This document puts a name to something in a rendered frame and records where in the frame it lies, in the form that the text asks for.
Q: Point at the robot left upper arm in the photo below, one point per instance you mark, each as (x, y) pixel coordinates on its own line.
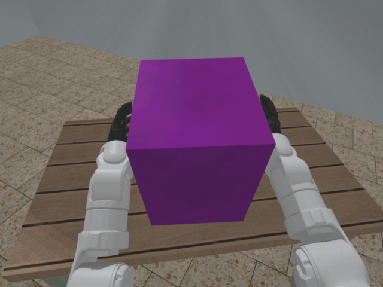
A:
(102, 274)

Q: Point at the robot right hand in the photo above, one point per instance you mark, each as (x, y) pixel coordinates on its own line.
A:
(271, 114)

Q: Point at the robot left hand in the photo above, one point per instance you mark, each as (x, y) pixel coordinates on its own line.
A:
(119, 130)

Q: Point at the carton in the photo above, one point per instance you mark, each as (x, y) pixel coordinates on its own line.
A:
(198, 140)

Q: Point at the robot right forearm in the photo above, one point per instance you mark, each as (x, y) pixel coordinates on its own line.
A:
(306, 217)

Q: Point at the robot left forearm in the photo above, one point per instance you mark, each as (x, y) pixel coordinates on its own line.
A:
(105, 225)

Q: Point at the robot right upper arm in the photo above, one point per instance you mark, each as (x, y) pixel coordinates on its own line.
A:
(330, 263)

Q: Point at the table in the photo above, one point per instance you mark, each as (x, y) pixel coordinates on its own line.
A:
(46, 245)

